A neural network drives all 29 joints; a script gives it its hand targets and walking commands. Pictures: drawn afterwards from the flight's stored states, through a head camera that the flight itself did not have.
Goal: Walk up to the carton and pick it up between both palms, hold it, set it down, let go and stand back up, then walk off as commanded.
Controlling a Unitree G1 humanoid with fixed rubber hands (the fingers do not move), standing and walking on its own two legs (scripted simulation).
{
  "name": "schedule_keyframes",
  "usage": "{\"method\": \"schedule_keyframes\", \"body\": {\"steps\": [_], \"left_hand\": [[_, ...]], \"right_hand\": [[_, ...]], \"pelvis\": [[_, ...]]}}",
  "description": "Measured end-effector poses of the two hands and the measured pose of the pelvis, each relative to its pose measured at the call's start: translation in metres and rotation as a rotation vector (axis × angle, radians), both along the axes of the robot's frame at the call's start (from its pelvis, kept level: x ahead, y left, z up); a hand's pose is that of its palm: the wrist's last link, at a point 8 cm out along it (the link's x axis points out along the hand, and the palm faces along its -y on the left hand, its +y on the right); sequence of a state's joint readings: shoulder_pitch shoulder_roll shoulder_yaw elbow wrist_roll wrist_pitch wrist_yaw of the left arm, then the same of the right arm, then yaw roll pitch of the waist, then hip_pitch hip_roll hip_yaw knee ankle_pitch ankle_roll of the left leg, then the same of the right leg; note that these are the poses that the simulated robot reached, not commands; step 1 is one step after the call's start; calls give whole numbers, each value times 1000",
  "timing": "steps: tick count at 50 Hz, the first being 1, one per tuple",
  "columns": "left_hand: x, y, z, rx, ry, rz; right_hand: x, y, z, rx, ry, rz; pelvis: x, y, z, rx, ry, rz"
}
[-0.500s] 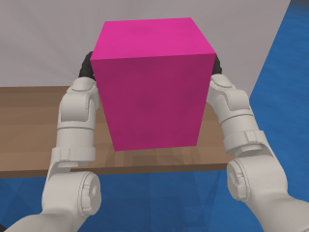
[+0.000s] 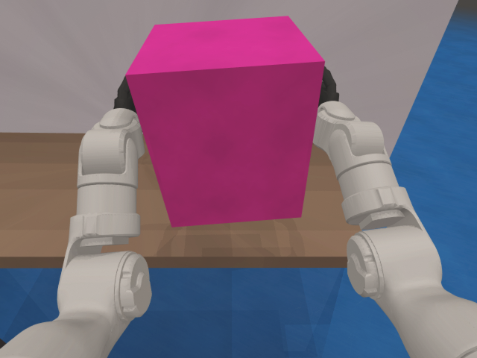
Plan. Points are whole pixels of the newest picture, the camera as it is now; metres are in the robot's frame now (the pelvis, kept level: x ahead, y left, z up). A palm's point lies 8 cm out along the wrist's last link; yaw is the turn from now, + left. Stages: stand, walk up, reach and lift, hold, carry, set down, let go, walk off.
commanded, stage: hold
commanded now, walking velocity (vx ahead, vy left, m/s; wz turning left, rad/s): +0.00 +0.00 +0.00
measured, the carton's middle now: (229, 122) +0.39 -0.01 +0.25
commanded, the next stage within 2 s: none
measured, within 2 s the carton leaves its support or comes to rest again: neither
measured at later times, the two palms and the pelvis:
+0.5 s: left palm (120, 110) +0.36 +0.14 +0.29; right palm (329, 98) +0.37 -0.16 +0.30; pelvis -0.01 -0.01 +0.00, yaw +0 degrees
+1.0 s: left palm (115, 106) +0.36 +0.15 +0.29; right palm (326, 94) +0.37 -0.15 +0.30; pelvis -0.01 -0.01 +0.00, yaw +1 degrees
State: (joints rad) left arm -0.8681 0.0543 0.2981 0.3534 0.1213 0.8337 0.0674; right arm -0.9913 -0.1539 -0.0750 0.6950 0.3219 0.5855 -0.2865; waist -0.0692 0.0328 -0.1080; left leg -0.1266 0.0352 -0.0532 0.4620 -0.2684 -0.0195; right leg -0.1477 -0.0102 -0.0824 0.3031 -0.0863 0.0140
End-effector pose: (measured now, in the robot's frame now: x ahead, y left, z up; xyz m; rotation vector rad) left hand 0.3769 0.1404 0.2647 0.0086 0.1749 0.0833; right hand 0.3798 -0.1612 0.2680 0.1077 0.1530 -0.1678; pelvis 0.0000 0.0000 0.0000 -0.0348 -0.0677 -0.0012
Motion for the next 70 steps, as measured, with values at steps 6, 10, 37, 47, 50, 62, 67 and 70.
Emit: {"method": "schedule_keyframes", "body": {"steps": [6,10,37,47,50,62,67,70], "left_hand": [[-4,-1,8,3,-2,0],[-6,-1,12,3,0,2],[-20,6,31,-17,7,23],[-19,7,31,-18,10,25],[-18,7,30,-18,9,25],[-16,7,29,-14,6,24],[-15,6,28,-13,5,24],[-15,5,28,-13,4,23]], "right_hand": [[-3,-1,7,-3,0,2],[-5,-1,12,-9,2,4],[-13,6,35,-54,18,32],[-11,7,35,-57,25,35],[-11,7,34,-57,25,36],[-9,7,32,-54,25,36],[-8,6,32,-53,26,35],[-8,5,32,-53,25,35]], "pelvis": [[-2,-1,0,1,-1,-3],[-3,-1,0,2,-2,-4],[-7,-11,-1,2,-4,11],[-7,-13,-1,3,0,16],[-7,-13,-1,2,0,16],[-5,-13,-1,3,1,15],[-4,-13,-1,3,2,14],[-4,-13,-1,3,2,13]]}}
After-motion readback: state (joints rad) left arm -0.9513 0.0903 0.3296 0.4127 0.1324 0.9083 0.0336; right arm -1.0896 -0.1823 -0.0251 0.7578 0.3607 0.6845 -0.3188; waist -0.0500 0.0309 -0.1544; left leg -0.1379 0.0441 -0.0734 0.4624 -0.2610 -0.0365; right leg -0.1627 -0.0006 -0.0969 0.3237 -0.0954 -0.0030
